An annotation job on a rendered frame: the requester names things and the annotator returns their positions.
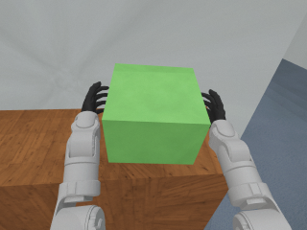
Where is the carton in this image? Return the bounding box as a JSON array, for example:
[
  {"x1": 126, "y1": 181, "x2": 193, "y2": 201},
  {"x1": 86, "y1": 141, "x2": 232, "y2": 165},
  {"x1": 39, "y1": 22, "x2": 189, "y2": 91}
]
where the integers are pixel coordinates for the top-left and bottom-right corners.
[{"x1": 102, "y1": 63, "x2": 211, "y2": 165}]

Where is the pedestal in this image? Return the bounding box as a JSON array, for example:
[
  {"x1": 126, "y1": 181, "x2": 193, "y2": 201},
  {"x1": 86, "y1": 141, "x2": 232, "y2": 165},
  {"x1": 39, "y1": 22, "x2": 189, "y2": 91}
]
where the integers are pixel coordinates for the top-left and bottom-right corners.
[{"x1": 0, "y1": 106, "x2": 229, "y2": 230}]

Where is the robot left forearm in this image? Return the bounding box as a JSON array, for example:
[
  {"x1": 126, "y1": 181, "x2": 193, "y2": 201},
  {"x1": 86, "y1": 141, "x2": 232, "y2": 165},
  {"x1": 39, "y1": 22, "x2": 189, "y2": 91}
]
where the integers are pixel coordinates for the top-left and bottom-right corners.
[{"x1": 50, "y1": 111, "x2": 101, "y2": 230}]

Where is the right robot hand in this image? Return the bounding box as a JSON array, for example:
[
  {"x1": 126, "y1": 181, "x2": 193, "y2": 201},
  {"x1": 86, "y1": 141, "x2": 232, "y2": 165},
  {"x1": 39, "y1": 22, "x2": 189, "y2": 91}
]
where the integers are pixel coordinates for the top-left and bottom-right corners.
[{"x1": 201, "y1": 89, "x2": 226, "y2": 127}]

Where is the left robot hand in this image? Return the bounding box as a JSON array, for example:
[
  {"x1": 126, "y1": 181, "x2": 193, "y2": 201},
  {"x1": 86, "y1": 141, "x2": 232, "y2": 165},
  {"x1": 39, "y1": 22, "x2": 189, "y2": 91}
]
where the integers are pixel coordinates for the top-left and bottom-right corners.
[{"x1": 81, "y1": 81, "x2": 109, "y2": 114}]

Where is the left robot upper arm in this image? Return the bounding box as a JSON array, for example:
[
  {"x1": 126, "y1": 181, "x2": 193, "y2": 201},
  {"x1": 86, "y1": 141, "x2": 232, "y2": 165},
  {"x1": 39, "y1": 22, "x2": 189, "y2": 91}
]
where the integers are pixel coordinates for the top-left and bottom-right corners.
[{"x1": 51, "y1": 205, "x2": 106, "y2": 230}]

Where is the robot right forearm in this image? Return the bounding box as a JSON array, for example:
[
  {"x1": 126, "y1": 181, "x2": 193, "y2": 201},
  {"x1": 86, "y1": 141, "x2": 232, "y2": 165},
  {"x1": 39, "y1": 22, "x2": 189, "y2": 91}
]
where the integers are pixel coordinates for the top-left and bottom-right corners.
[{"x1": 208, "y1": 119, "x2": 292, "y2": 230}]

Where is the right robot upper arm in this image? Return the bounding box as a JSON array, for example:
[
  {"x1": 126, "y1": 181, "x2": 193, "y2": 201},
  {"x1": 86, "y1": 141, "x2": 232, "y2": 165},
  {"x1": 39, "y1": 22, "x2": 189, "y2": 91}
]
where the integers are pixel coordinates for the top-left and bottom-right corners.
[{"x1": 232, "y1": 208, "x2": 291, "y2": 230}]

